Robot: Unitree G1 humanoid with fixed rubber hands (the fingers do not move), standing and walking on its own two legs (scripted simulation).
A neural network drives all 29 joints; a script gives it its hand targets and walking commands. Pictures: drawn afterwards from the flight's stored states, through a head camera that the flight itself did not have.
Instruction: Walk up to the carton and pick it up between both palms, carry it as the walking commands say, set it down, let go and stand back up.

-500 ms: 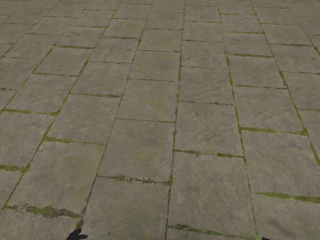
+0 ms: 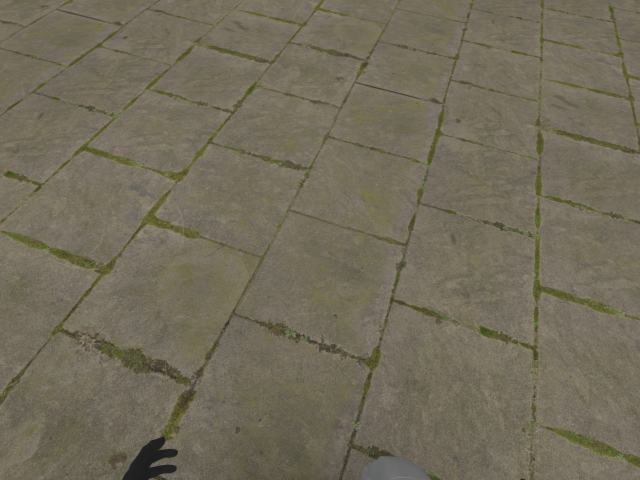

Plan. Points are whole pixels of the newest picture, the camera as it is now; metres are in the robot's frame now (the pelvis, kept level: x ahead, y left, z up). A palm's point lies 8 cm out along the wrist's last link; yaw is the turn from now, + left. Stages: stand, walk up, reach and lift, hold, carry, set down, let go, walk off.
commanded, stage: walk up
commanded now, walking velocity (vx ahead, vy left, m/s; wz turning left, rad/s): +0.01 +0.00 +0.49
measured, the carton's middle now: out of the picture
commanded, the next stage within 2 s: none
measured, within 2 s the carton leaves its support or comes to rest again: neither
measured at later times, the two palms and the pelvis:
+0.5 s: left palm out of the picture +0.09 +0.20 -0.08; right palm out of the picture +0.13 -0.33 -0.12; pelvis +0.01 -0.08 +0.02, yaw +11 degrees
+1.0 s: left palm out of the picture -0.03 +0.20 -0.09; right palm (552, 467) +0.15 -0.30 -0.11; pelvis +0.01 -0.07 +0.02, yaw +21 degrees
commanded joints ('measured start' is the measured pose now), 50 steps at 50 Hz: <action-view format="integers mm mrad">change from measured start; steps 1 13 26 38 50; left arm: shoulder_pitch -103 -110 -9 2 184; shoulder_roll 109 106 139 171 219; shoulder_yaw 17 16 28 52 75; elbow -123 -115 -106 -145 10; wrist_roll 25 -2 -7 9 8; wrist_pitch -28 -41 -43 -7 -51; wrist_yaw -13 -2 11 16 48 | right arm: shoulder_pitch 63 54 160 146 7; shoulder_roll -188 -200 -95 -57 -73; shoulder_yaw -66 -55 -34 -30 -29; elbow -48 -43 1 -38 -55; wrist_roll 2 -9 -13 -7 -43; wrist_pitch -23 -16 29 38 41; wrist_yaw -39 -39 12 12 106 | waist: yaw -52 -72 -42 -2 20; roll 211 260 -129 -112 -79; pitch -103 -176 -189 -145 -57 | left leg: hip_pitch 202 174 -251 -284 -504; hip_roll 274 219 27 79 112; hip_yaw -427 -406 29 37 -46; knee -266 -271 423 485 653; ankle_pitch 853 792 73 -5 195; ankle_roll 114 108 -116 -118 -108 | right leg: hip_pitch -215 21 399 378 408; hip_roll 6 78 -183 -309 -396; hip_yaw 181 119 2 48 60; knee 137 -348 -765 -757 -811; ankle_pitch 51 106 576 169 -1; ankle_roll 2 -11 68 -55 -42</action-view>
